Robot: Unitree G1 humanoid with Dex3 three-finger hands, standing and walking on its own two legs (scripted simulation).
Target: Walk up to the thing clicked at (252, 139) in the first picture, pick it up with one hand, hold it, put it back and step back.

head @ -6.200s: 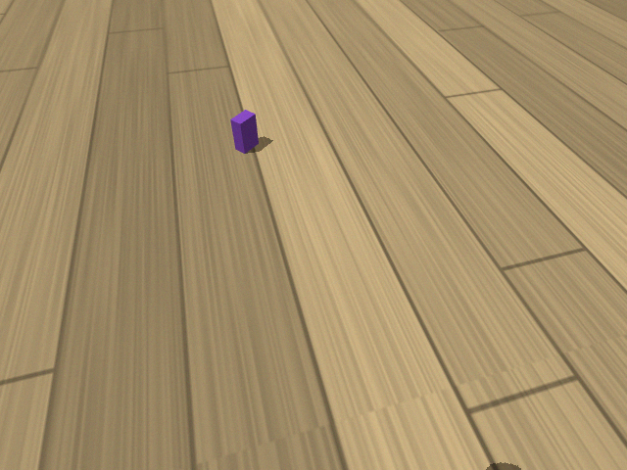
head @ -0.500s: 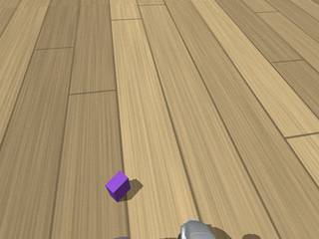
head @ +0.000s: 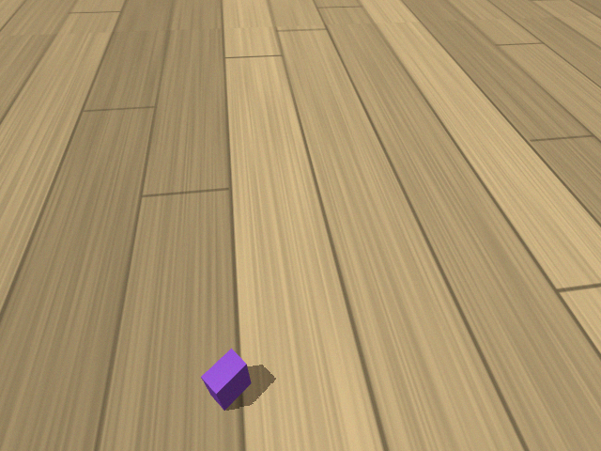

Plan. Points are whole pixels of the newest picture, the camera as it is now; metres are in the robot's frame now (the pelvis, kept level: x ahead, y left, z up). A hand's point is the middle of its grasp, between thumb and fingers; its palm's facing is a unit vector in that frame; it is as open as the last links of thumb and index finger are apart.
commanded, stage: walk up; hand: left
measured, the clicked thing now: (227, 380) +0.40 +0.22 -0.67
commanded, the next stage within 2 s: stand in 1.18 s
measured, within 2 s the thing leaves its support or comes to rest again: neither
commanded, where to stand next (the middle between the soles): +0.03 +0.01 m, yaw +0 degrees
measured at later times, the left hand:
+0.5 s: hand out of the picture +0.12 +0.25 -0.13, palm faces -0.02 -0.94 -0.35, open 7.4 cm
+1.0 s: hand out of the picture +0.12 +0.24 -0.14, palm faces -0.04 -0.94 -0.34, open 7.4 cm
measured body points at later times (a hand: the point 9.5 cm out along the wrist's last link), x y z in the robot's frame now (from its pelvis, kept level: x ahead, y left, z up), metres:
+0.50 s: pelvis +0.02 +0.00 +0.02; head +0.03 +0.00 +0.47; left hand +0.12 +0.30 -0.11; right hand +0.13 -0.30 -0.11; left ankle +0.01 +0.12 -0.73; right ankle +0.05 -0.14 -0.73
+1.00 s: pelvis +0.03 +0.00 +0.02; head +0.04 -0.01 +0.47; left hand +0.12 +0.29 -0.11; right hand +0.09 -0.31 -0.12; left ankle +0.01 +0.12 -0.73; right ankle +0.05 -0.14 -0.73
